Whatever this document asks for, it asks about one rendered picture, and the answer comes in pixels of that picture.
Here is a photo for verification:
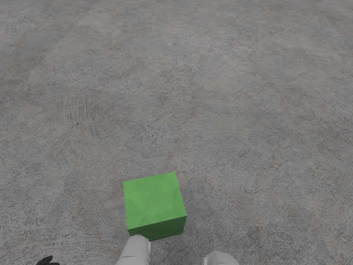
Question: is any robot thigh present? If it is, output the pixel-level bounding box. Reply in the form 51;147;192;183
202;251;240;265
116;235;151;265

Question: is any robot left thigh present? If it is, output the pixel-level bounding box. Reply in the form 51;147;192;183
116;235;151;265

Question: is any robot right thigh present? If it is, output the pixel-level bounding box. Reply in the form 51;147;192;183
202;251;240;265

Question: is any carton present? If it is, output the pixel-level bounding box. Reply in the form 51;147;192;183
123;172;187;242

